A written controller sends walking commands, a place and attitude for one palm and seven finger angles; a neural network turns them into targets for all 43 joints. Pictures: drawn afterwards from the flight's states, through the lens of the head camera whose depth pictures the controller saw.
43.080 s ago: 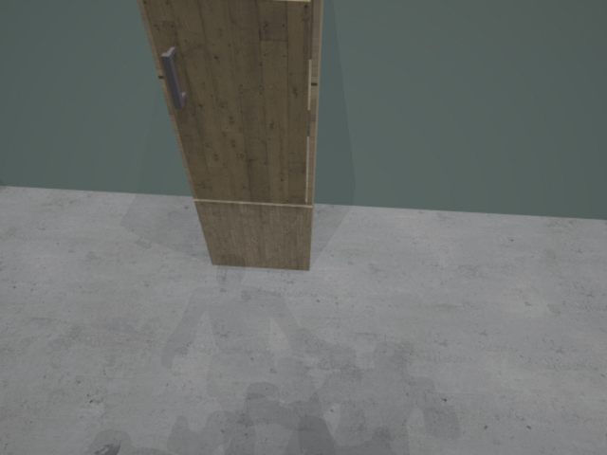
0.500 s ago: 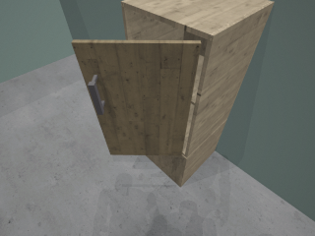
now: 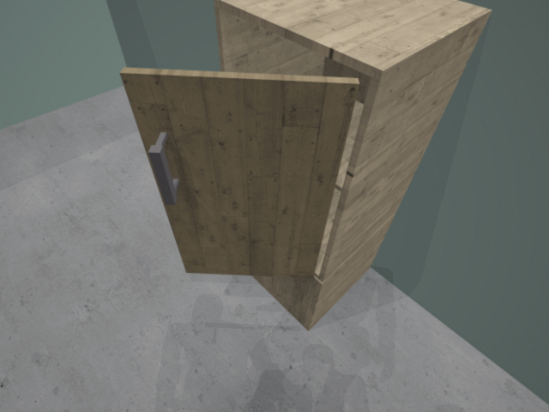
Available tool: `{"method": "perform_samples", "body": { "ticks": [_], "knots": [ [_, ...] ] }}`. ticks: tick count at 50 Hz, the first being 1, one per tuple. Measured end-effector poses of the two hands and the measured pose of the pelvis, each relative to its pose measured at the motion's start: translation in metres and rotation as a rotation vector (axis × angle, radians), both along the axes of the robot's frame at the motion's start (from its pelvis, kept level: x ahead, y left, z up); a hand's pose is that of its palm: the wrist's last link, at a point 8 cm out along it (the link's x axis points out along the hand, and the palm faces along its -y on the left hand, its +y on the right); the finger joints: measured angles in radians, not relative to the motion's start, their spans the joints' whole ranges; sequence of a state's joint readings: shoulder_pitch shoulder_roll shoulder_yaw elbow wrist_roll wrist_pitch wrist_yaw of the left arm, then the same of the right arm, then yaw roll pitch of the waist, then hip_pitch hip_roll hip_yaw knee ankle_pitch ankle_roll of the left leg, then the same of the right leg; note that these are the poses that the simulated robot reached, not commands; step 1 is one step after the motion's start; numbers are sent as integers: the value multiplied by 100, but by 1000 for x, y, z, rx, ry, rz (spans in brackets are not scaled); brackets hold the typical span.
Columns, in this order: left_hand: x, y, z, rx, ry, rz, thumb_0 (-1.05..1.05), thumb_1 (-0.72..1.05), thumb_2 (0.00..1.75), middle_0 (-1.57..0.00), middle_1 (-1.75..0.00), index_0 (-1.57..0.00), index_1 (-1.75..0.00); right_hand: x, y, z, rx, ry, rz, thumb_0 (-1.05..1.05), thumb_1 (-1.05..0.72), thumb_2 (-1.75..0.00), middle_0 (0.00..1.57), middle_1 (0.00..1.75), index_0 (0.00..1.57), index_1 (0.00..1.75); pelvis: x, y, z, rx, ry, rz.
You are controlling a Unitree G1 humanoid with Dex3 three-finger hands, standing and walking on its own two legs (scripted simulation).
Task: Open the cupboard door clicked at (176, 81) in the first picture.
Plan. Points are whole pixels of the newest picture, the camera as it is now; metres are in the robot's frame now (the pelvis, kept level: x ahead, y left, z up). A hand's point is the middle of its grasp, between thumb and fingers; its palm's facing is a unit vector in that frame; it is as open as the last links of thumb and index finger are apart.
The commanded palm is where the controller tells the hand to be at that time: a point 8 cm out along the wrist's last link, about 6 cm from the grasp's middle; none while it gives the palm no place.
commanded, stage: look again from close up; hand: left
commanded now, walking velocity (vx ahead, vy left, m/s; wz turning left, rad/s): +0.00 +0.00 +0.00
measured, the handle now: (166, 169) +0.50 +0.23 +0.06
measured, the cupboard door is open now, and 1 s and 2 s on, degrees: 44 44 44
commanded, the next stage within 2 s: shuffle to correct the standing spot in 0.36 s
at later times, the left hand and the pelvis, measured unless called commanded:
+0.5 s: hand out of the picture +0.02 +0.20 -0.17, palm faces +0.00 -0.97 -0.22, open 7.4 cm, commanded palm none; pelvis +0.00 +0.01 +0.00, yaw +0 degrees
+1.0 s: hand out of the picture -0.03 +0.23 -0.17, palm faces +0.00 -0.98 -0.22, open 7.4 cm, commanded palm none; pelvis -0.07 +0.05 +0.00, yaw +0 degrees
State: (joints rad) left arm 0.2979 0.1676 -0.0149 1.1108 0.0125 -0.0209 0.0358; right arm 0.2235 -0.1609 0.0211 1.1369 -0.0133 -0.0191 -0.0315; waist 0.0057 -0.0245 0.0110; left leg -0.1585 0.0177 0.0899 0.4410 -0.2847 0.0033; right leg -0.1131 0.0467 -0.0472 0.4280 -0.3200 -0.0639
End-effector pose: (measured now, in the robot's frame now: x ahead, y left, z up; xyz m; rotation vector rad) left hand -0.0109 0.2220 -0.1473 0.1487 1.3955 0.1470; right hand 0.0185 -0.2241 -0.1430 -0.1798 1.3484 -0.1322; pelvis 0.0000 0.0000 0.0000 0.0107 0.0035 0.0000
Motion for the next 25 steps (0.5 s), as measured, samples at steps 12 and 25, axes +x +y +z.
{"method": "perform_samples", "body": {
  "ticks": [12,25],
  "knots": [
    [23,16,3,27,-46,-14,0,91,90,-20,-30,-20,-30,5,3,1,-3,-5,1,0,-91,-89,20,30,20,30,4,4,1,0,-2,-1],
    [27,27,5,35,-51,-22,0,91,90,-20,-30,-20,-30,-2,5,2,-9,11,0,0,-90,-89,20,30,20,30,2,10,2,2,-5,-2]
  ]
}}
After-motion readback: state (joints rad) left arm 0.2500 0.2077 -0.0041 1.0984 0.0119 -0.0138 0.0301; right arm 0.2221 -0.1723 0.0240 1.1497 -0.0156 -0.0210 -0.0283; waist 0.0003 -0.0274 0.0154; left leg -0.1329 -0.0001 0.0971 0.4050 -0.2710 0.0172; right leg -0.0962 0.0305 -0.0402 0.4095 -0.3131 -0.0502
